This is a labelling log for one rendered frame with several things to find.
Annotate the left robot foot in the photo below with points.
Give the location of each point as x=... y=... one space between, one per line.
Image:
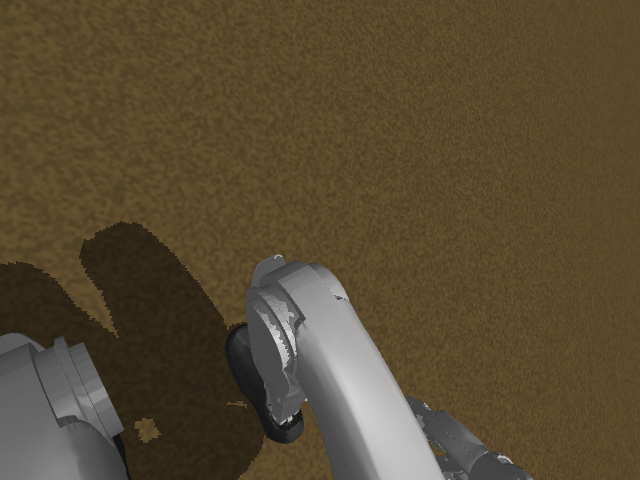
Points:
x=121 y=448

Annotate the right robot foot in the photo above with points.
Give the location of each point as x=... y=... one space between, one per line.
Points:
x=250 y=383

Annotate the right robot arm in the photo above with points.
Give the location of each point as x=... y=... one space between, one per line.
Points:
x=496 y=466

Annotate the right robot hand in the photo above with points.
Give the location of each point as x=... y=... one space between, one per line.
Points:
x=447 y=434

